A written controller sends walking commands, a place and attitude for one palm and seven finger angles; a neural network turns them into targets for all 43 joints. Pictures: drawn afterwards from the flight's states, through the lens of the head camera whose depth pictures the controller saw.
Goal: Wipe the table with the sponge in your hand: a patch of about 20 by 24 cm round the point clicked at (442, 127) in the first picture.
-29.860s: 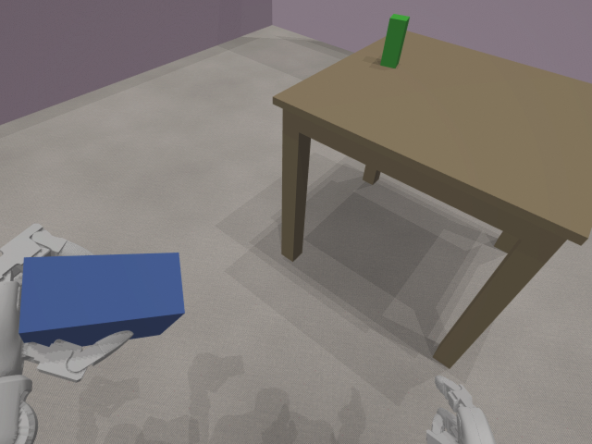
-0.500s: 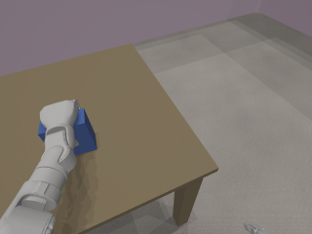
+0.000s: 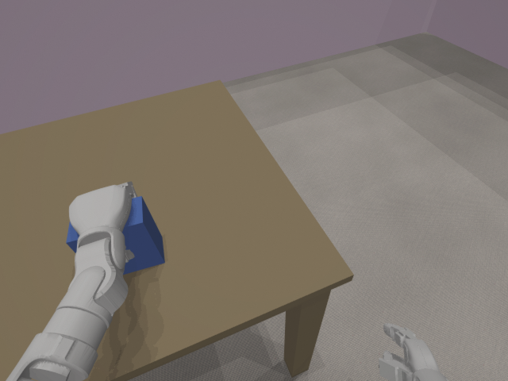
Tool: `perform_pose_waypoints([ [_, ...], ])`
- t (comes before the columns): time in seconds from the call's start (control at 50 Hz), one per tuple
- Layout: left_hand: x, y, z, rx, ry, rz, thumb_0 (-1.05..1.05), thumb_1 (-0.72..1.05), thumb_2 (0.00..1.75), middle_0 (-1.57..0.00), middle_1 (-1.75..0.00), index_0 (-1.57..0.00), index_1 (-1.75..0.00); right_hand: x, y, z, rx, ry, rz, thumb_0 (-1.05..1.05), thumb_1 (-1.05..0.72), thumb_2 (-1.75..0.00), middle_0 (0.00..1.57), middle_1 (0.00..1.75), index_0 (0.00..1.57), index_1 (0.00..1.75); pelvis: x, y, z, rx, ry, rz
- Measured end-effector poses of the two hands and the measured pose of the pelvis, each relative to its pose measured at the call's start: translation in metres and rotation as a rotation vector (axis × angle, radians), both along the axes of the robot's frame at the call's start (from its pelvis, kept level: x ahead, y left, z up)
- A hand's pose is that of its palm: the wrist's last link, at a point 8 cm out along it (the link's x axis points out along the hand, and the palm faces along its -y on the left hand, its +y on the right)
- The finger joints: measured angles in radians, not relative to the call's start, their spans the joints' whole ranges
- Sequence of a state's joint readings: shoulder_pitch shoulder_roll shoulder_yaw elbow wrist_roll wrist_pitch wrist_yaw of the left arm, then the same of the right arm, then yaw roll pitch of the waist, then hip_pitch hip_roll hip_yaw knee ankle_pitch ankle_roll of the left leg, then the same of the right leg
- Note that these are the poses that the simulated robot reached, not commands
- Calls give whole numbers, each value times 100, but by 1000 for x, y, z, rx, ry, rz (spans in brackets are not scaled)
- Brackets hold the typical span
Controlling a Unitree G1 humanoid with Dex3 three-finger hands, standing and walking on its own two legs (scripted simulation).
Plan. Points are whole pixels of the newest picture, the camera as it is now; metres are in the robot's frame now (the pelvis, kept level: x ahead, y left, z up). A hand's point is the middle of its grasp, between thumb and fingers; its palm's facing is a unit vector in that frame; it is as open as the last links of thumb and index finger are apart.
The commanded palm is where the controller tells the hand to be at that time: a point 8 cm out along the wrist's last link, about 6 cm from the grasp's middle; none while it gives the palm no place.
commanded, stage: wipe back along the middle lane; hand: left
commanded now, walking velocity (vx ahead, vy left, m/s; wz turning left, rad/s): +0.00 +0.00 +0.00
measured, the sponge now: (125, 246) +0.33 +0.28 +0.01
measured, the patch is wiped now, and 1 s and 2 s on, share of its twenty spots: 0.65 0.85 0.90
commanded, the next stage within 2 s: slide across to the third lane in 0.80 s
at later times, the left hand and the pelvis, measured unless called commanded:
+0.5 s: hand (116, 251) +0.29 +0.25 +0.06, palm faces +0.06 -0.08 -0.99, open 10.0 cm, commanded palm +0.24 +0.24 +0.09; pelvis +0.00 +0.02 +0.00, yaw -1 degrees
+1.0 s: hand (127, 275) +0.25 +0.22 +0.06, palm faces +0.08 -0.10 -0.99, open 10.0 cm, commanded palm +0.21 +0.20 +0.10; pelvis -0.01 +0.00 +0.00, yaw -1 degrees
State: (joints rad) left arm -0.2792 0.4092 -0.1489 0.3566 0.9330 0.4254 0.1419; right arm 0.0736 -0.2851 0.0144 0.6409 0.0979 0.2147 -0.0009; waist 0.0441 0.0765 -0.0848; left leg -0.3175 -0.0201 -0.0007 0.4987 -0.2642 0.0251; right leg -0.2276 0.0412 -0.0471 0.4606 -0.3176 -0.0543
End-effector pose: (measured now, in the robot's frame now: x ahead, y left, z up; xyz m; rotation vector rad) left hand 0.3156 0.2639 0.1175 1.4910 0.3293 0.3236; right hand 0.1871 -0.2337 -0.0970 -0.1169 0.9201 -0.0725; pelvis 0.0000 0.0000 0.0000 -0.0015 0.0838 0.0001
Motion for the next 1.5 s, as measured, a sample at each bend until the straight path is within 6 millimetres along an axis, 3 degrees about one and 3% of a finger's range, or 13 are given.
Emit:
perform_pose_waypoints([
  [0.28,-26,-7,-1,-18,-31,-18,1,-48,107,-68,-136,-71,-138,1,12,2,18,-26,2,1,-91,-90,20,30,19,29,-2,10,0,0,-18,-13],
  [0.78,-73,-33,-1,-35,-69,-30,2,-47,107,-67,-136,-70,-138,35,45,18,101,-140,98,1,-91,-90,20,30,19,29,-8,13,-3,5,-49,-10],
  [1.02,-88,-49,0,-46,-69,-26,1,-47,107,-67,-137,-70,-138,34,33,19,102,-151,103,1,-91,-90,20,30,19,29,-13,2,-4,11,-68,-11],
  [1.24,-86,-69,1,-46,-38,-57,0,-48,107,-67,-136,-71,-137,22,16,16,88,-149,82,1,-91,-90,20,30,19,29,-22,-9,-3,18,-87,-8],
  [1.5,-75,-78,-1,-30,-6,-44,-1,-49,107,-69,-135,-73,-136,7,2,11,71,-136,65,1,-91,-90,20,30,19,29,-32,-21,-2,21,-94,-1],
])
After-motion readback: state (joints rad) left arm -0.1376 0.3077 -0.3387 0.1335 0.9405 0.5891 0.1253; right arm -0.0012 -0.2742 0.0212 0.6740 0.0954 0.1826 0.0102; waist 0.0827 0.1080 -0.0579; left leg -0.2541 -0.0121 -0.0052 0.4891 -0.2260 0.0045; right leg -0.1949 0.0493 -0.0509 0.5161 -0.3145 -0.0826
